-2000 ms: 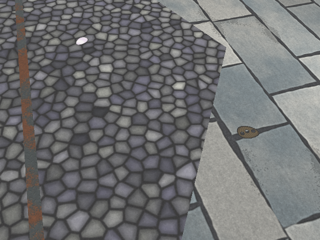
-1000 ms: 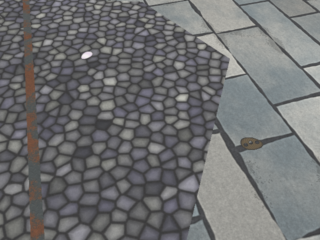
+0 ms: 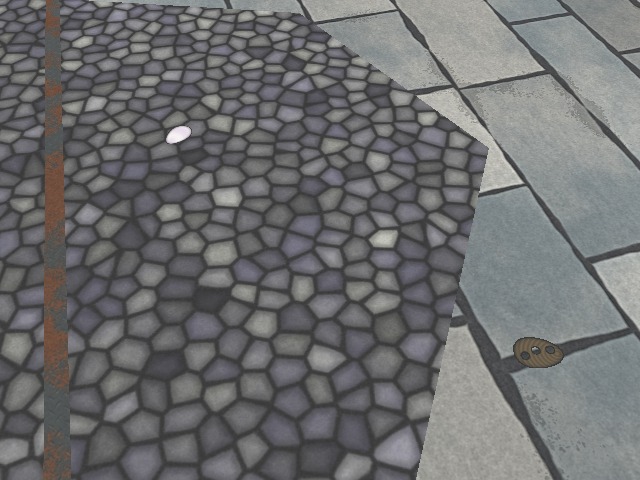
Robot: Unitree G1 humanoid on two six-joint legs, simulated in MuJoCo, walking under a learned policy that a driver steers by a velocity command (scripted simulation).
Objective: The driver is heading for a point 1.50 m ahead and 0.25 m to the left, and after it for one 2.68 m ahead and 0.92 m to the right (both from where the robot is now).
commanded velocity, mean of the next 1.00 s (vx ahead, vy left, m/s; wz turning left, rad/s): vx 0.33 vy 0.00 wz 0.00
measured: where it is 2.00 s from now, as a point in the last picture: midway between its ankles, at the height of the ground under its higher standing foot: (347, 312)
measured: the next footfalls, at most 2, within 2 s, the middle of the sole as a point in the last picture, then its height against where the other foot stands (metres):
left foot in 0.04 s outside the picture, level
left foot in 0.90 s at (287, 459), level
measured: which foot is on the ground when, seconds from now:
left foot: up 0.00-0.02, down 0.04-0.42, up 0.44-0.88, down 0.90-1.00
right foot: down 0.00-0.90, up 0.92-1.00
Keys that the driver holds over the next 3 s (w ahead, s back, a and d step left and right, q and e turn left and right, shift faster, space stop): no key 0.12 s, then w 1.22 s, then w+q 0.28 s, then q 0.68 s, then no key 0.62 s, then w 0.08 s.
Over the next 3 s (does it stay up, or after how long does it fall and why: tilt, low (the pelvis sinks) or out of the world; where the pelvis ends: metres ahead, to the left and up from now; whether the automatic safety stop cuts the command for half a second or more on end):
stays up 0.97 -0.01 0.00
